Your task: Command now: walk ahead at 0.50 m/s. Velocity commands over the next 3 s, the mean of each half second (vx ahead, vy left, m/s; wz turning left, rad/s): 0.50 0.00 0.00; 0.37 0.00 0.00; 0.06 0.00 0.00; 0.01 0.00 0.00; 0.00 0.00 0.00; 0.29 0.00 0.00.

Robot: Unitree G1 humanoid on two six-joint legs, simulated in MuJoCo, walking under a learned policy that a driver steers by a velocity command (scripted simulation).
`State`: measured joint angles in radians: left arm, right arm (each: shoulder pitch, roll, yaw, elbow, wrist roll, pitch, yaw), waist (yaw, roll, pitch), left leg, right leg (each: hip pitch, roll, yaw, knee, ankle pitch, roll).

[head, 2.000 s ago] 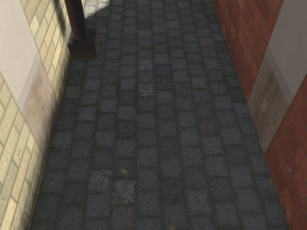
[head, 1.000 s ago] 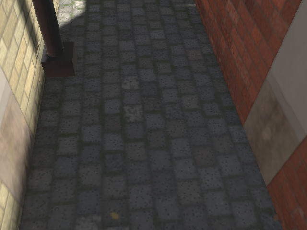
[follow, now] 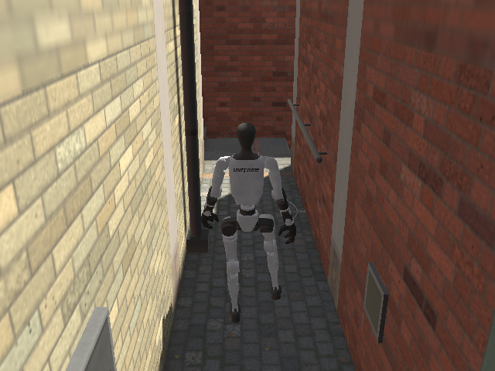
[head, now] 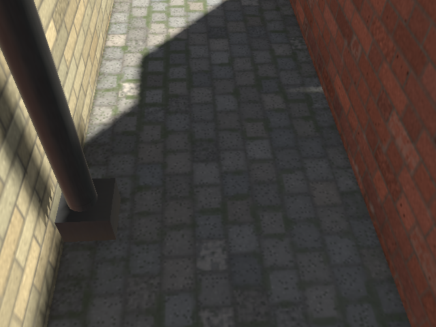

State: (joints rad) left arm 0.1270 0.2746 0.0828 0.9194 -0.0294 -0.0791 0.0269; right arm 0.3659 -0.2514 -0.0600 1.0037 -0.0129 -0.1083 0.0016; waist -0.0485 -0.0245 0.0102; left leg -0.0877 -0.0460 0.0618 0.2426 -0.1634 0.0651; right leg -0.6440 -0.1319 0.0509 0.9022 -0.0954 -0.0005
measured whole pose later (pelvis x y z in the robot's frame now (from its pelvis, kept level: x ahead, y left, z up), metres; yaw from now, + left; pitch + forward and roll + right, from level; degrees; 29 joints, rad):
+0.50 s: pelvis +0.29 -0.09 +0.00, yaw +0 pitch +0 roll +0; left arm 0.29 0.24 0.05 0.98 0.01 -0.10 -0.02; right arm 0.15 -0.30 -0.07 0.91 0.01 -0.07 0.00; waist 0.03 0.04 0.01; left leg -0.63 0.11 -0.04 1.08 -0.21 0.03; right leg -0.19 0.05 -0.07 0.32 -0.14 -0.07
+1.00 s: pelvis +0.54 -0.02 -0.01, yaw +0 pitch +2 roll +0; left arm 0.23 0.29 0.05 0.96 -0.01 -0.04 0.03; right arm 0.12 -0.24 -0.03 0.92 -0.02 -0.08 0.03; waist 0.01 -0.04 0.06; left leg -0.36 -0.03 0.05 0.42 -0.09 0.06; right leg -0.46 -0.06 0.03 1.05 -0.47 0.04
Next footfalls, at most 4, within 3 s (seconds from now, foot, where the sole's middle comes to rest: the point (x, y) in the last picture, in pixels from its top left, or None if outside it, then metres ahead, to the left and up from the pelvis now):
0.26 right None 0.34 -0.17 -0.79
0.82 left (191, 284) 0.66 0.07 -0.79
1.18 right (266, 280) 0.66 -0.18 -0.79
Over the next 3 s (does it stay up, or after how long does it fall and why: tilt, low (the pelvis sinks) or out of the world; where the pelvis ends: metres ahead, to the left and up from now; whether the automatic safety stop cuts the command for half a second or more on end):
stays up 0.75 -0.04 -0.03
